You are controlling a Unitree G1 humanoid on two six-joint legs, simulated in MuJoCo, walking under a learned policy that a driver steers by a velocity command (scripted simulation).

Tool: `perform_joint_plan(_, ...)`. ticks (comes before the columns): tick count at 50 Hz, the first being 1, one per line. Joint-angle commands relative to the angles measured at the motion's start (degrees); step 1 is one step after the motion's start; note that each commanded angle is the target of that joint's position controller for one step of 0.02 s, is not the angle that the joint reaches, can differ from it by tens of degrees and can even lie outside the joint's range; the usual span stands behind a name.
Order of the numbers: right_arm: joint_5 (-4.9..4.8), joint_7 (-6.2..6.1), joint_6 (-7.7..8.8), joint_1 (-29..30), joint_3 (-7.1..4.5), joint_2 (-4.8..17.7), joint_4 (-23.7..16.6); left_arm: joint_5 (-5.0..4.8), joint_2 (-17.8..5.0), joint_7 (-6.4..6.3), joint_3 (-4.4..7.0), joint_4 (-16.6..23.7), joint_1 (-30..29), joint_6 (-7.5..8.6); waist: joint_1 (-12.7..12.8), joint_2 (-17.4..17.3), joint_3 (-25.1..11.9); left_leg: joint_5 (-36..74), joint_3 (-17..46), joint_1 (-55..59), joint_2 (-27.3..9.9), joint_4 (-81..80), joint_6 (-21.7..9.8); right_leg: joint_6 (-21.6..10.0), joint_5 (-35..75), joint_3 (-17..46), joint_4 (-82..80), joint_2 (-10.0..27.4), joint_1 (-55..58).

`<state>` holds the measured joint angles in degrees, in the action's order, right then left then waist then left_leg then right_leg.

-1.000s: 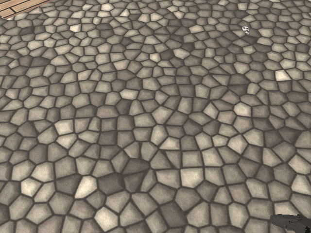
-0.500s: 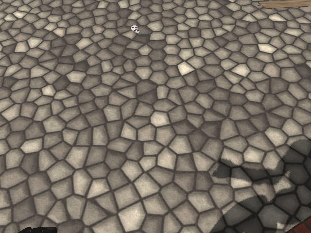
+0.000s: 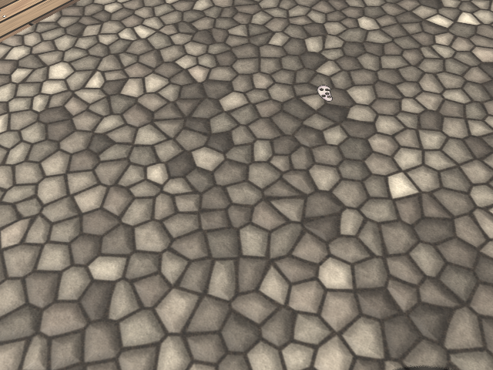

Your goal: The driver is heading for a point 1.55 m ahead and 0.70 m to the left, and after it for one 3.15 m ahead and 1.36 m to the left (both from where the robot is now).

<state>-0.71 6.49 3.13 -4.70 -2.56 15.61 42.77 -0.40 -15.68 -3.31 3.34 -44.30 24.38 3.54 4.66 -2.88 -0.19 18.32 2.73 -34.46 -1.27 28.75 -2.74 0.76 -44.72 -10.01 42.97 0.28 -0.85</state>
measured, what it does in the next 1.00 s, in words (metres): goes down, turning left: left foot 0.12 m lower, then right foot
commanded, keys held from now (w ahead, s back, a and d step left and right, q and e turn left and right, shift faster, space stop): w+q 1.00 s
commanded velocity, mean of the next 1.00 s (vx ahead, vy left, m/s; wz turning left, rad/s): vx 0.50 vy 0.00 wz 0.56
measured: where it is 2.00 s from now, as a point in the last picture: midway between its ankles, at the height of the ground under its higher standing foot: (133, 221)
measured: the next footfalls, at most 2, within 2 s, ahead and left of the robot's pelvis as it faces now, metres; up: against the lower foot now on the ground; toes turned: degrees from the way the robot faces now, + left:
left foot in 0.06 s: +0.22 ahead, +0.11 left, -0.12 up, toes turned +3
right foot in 0.46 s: +0.49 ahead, -0.07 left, -0.12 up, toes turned +21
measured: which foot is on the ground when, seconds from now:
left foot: up 0.00-0.04, down 0.06-0.46, up 0.48-0.96, down 0.98-1.00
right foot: down 0.00-0.06, up 0.08-0.44, down 0.46-1.00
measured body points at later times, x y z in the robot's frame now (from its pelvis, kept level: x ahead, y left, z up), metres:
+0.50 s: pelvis +0.32 +0.01 -0.06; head +0.34 +0.00 +0.39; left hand +0.44 +0.31 -0.12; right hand +0.48 -0.25 -0.18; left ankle +0.18 +0.10 -0.76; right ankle +0.45 -0.08 -0.79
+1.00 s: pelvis +0.53 +0.14 -0.07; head +0.56 +0.17 +0.38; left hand +0.37 +0.39 -0.19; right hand +0.86 +0.08 -0.14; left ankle +0.57 +0.27 -0.79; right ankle +0.46 -0.08 -0.77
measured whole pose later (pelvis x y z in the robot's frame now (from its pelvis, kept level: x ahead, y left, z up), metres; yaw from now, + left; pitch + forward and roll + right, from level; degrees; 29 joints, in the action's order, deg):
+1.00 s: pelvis +0.53 +0.14 -0.07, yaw +37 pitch +2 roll -1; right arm -1.3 2.9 0.7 -2.9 -4.2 15.7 35.2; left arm -1.2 -17.6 -1.0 5.1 -47.8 19.9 3.0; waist 3.5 -0.6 2.6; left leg -6.9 -2.7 -29.2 0.6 34.7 -5.6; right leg 3.0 -26.9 -13.3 33.8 6.8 0.7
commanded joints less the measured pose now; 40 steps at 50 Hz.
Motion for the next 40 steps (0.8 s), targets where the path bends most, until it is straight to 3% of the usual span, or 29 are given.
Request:
perform_joint_plan(1, 0.43, -0.1, 1.36, 1.53, -0.94, 3.42, -2.83, -0.53, -8.44, 0.36, 1.79, 1.7, 3.6, 0.15, -0.66, 4.19, 3.58, -3.54, -6.04, 8.03, 2.8, -3.95, -0.88, -5.58, 60.99, 5.7, 4.48, 13.13, -4.62)
perform_joint_plan(2, 0.77, -0.98, 1.24, -8.68, -2.46, 5.55, 0.3, -0.78, -9.47, 1.05, 1.98, 0.76, 3.41, 0.5, -6.03, 4.58, -2.01, -2.83, -8.13, 22.43, 5.03, -3.47, -2.99, -4.85, 66.5, 4.15, 16.33, 11.04, -8.42)
perform_joint_plan(3, 0.42, -2.15, 0.57, -18.38, -4.02, 8.73, 3.06, -0.94, -9.48, 1.98, 2.05, 0.19, 2.27, 1.35, -12.29, 2.43, -5.2, 4.15, -4.84, 39.39, 1.92, -4.33, -7.34, -2.04, 54.73, 1.83, 35.86, 7.86, -20.45)
perform_joint_plan(4, 1.35, -3.33, 0.5, -21.04, -4.38, 14.89, 3.67, 0.84, -2.3, 2.67, 0.35, 2.08, 7.49, 2.82, -8.59, -13.76, -12.23, 36.0, 10.96, 64.42, -10.63, 15.17, -15.74, 2.53, -1.43, 4.34, 64.59, 0.79, -46.29)
perform_joint_plan(5, 0.03, -3.25, 0.69, -27.56, -4.03, 13.31, 2.5, -0.79, -7.06, 3.71, -0.76, 4.75, 7.56, 4.21, -13.7, -6.3, -29.96, 27.86, 28.02, 75.85, -19.75, 12.93, -26.46, 3.18, -0.23, 17.01, 66.32, -0.19, -50.59)
perform_joint_plan(6, -0.13, -3.96, -0.04, -30.33, -4.85, 14.79, 3.56, -3.16, -7.87, 3.73, -0.67, 7.87, 0.72, 4.89, -15.44, -4.46, -31.54, -0.14, 35.55, 75.24, -20.05, 2.23, -26.71, 3.25, 4.91, 18.15, 63.0, 0.48, -55.25)
perform_joint_plan(7, -0.39, -4.94, -0.52, -23.43, -4.72, 14.18, 1.99, -3.34, -7.24, 3.09, -1.22, 10.05, -4.24, 5.14, -12.03, 0.79, -24.45, -24.36, 36.82, 66.6, -17.64, -5.11, -22.22, 1.79, 12.79, 17.23, 53.52, 3.75, -58.44)
perform_joint_plan(8, 0.11, -5.74, -0.24, -14.53, -3.47, 10.59, -1.33, -2.19, -7.51, 2.06, -1.08, 9.57, -7.92, 4.88, -9.92, 5.35, -17.07, -26.55, 37.66, 53.47, -18.18, -8.15, -20.42, 1.71, 19.53, 17.55, 49.84, 5.29, -56.58)
perform_joint_plan(9, 0.47, -5.62, 0.62, -8.13, -2.74, 9.73, -3.68, -0.92, -9.9, 1.47, -0.16, 8.85, -6.22, 4.12, -5.56, 8.35, -11.64, -23.19, 36.69, 38.86, -17.8, -10.32, -20.21, 1.61, 24.59, 18.63, 41.69, 6.5, -49.37)
perform_joint_plan(10, 0.44, -5.47, 0.88, -4.75, -2.66, 9.12, -4.11, 0.55, -9.57, 1.01, 0.51, 8.38, -6.24, 2.93, -2.55, 6.79, -4.75, -15.77, 31.31, 25.49, -14.12, -12.09, -19.36, 3.19, 24.84, 18.51, 33.46, 7.13, -43.12)
perform_joint_plan(11, 0.26, -5.51, 0.78, -3.47, -2.62, 8.47, -4.02, 1.38, -8.42, 0.87, 0.55, 8.31, -5.3, 2.36, -1.01, 4.54, -1.73, -12.05, 25.51, 18.31, -11.13, -12.62, -18.14, 4.17, 23.52, 17.61, 25.31, 8.05, -38.52)
perform_joint_plan(12, 0.31, -5.8, 0.91, -3.11, -2.64, 8.44, -4.08, 1.89, -6.89, 0.86, 0.08, 8.52, -6.55, 2.2, -1.14, 3.06, -0.21, -6.91, 20.13, 12.22, -8.43, -13.29, -16.88, 5.03, 24.47, 15.58, 17.3, 7.72, -33.79)
perform_joint_plan(14, 0.17, -6.79, 0.61, -4.04, -3.22, 9.42, -3.53, 2.11, -3.26, 1.59, -1.04, 8.99, -9.76, 2.56, -2.66, -0.26, -1.89, -3.2, 12.12, 7.81, -2.99, -12.65, -13.8, 5.25, 35.94, 12.73, 4.26, 4.61, -24.64)
perform_joint_plan(15, -0.25, -7.14, 0.22, -5.94, -3.5, 9.62, -2.91, 1.53, -3.05, 1.95, -1.08, 8.88, -11.22, 2.65, -3.97, -1.23, -3.62, -5.9, 11.37, 9.74, -2.16, -12.03, -12.63, 5.39, 41.88, 12.27, -0.17, 2.79, -22.71)
perform_joint_plan(17, -1.02, -7.39, -0.63, -9.33, -3.64, 9.29, -1.84, 0.48, -3.98, 2.35, -0.74, 9.42, -14.4, 2.47, -5.85, -1.56, -4.06, -13.68, 13.57, 13.62, -2.56, -10.58, -11.11, 4.93, 45.62, 13.02, -6.16, 0.95, -22.05)
perform_joint_plan(19, -1.37, -7.41, -1.3, -11.27, -3.53, 8.36, -1.46, 0.17, -5.52, 2.69, 0.02, 10.35, -16.65, 2.56, -6.34, -1.32, -3.27, -22.88, 17.57, 16.56, -3.51, -8.06, -9.24, 3.48, 44.82, 14.2, -10.22, 0.44, -21.28)
perform_joint_plan(21, -1.01, -7.29, -1.59, -11.0, -3.44, 7.88, -1.71, 0.05, -6.71, 2.94, 1.01, 10.25, -15.31, 3.05, -4.41, -2.35, -2.42, -28.7, 20.54, 17.16, -3.66, -4.71, -7.35, 1.25, 42.41, 14.31, -12.55, 0.2, -17.0)
perform_joint_plan(22, -0.63, -7.17, -1.54, -10.91, -3.03, 6.53, -2.0, 0.26, -7.48, 2.87, 1.65, 9.47, -12.07, 3.25, -2.53, -2.57, -3.05, -30.14, 20.19, 16.19, -2.24, -1.18, -5.93, -0.21, 40.52, 14.21, -13.63, 0.79, -12.09)
perform_joint_plan(23, -0.13, -6.89, -1.25, -10.68, -2.05, 3.67, -2.63, 0.83, -9.77, 2.5, 2.56, 8.87, -6.16, 3.43, 0.46, 0.88, -6.41, -33.66, 16.5, 11.99, 1.05, 9.83, -3.59, -3.02, 35.99, 19.87, -15.2, 6.78, -2.75)
perform_joint_plan(24, -1.16, -6.7, -0.58, -16.61, -0.78, -0.5, -4.33, 2.18, -14.93, 2.34, 3.93, 7.71, -0.06, 2.95, -0.83, 17.21, -13.96, -49.19, 7.98, -1.78, 8.83, 29.46, -0.21, -11.09, 21.44, 42.95, -21.62, 20.07, 13.05)
perform_joint_plan(25, -1.56, -6.67, -0.26, -16.55, -1.24, 3.71, -4.56, 1.32, -13.45, 2.78, 3.88, 7.1, 1.23, 2.79, -0.46, 20.02, -12.65, -52.33, 6.8, -11.34, 5.52, 40.4, 0.68, -13.82, 7.55, 58.17, -26.26, 24.43, 13.92)
perform_joint_plan(26, -1.32, -6.66, -0.42, -13.05, -2.43, 7.73, -4.32, 0.88, -10.07, 2.68, 3.02, 8.06, -1.57, 2.8, 0.55, 13.32, -6.35, -47.12, 7.47, -13.75, 3.03, 44.45, 0.82, -12.03, 5.53, 51.81, -27.04, 22.24, 8.95)
perform_joint_plan(27, -0.83, -6.8, -0.86, -9.61, -2.72, 8.09, -4.93, 1.14, -8.67, 2.6, 2.56, 8.33, -4.49, 2.48, 0.13, 9.65, -2.51, -42.63, 5.57, -13.36, 1.18, 44.84, 1.11, -10.29, 12.84, 43.27, -26.78, 19.77, 3.78)
perform_joint_plan(28, -0.31, -6.76, -1.04, -8.12, -2.89, 7.81, -5.41, 1.32, -7.19, 2.62, 2.09, 8.27, -7.03, 2.29, -0.8, 8.4, -0.23, -39.28, 5.13, -11.9, -0.46, 42.57, 1.37, -9.82, 20.84, 36.32, -27.42, 17.32, -0.8)
perform_joint_plan(30, -0.62, -6.38, -1.75, -8.49, -3.16, 6.5, -5.78, 1.29, -5.41, 2.54, 1.51, 7.68, -9.39, 2.39, -2.78, 10.46, 0.85, -36.13, 4.19, -6.89, -2.91, 39.17, 1.88, -8.97, 28.94, 27.56, -30.18, 14.54, -6.34)
perform_joint_plan(35, -0.38, -6.12, -2.64, -4.72, -2.58, 3.76, -7.75, 0.94, -7.42, 2.58, 2.58, 4.96, -8.35, 2.79, -2.62, 7.82, 0.94, -28.75, 3.23, -8.94, -3.96, 29.89, 3.74, -10.92, 39.45, 17.53, -33.63, 15.65, -4.41)
perform_joint_plan(40, -0.36, -4.47, -1.94, 1.48, -1.94, 2.21, -9.12, 0.44, -9.11, 2.26, 3.18, 2.58, -7.38, 2.11, -0.79, 7.2, 2.39, -18.13, -0.37, -5.9, -3.5, 15.96, 3.26, -9.31, 44.6, 7.64, -33.43, 14.65, -2.07)
Keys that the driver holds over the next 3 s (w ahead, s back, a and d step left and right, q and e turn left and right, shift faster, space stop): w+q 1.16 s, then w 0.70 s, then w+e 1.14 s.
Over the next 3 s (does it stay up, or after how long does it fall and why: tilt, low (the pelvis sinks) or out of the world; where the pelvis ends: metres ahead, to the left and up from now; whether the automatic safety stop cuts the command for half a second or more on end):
stays up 1.41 0.80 -0.05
